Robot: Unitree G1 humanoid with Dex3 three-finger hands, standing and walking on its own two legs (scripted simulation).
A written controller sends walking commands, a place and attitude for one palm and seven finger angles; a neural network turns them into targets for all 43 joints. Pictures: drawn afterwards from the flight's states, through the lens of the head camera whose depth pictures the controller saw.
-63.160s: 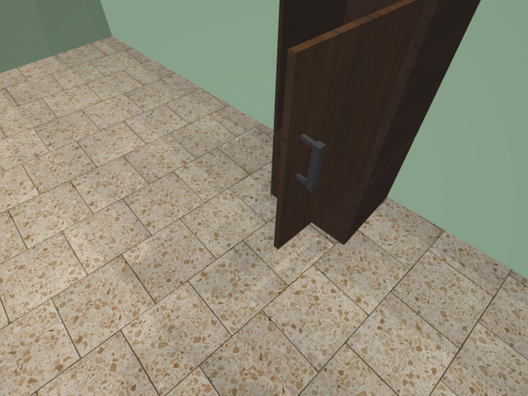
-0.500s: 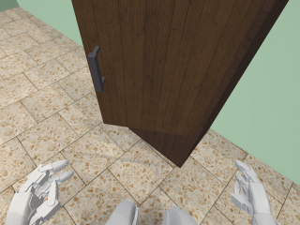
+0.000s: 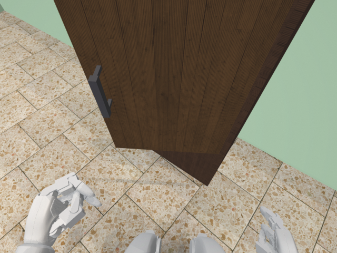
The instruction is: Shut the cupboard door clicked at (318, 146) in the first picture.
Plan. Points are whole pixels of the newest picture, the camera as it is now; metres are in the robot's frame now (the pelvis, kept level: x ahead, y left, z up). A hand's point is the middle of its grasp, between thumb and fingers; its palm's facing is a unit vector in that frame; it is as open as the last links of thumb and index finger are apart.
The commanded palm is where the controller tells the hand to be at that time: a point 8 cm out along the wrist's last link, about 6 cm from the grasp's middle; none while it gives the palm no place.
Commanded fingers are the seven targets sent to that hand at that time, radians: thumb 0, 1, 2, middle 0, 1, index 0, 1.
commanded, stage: raise the hand and make a fist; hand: left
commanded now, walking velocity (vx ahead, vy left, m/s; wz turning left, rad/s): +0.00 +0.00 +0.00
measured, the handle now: (102, 93) +0.47 +0.21 +0.09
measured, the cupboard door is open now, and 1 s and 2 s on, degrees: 32 32 32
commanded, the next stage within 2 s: bring the fist close to the handle in 0.90 s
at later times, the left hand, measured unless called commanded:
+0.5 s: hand (62, 192) +0.22 +0.21 +0.09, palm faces +0.04 -1.00 -0.05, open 3.1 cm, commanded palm +0.19 +0.26 +0.09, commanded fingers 0.00 0.90 0.90 -1.30 -1.50 -1.30 -1.50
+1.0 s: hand (82, 197) +0.22 +0.18 +0.07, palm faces +0.00 -1.00 -0.03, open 3.1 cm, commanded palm +0.20 +0.24 +0.09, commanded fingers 0.00 0.90 0.90 -1.30 -1.50 -1.30 -1.50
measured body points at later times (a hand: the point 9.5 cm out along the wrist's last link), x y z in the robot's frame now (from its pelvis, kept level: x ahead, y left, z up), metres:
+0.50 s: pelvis +0.00 +0.02 +0.02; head +0.04 +0.04 +0.47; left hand +0.21 +0.27 +0.10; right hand +0.18 -0.20 -0.04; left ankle +0.00 +0.07 -0.65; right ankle +0.02 -0.09 -0.65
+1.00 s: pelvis +0.00 +0.00 +0.02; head +0.04 +0.00 +0.47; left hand +0.21 +0.24 +0.08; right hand +0.18 -0.23 -0.05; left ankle +0.00 +0.07 -0.65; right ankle +0.02 -0.09 -0.65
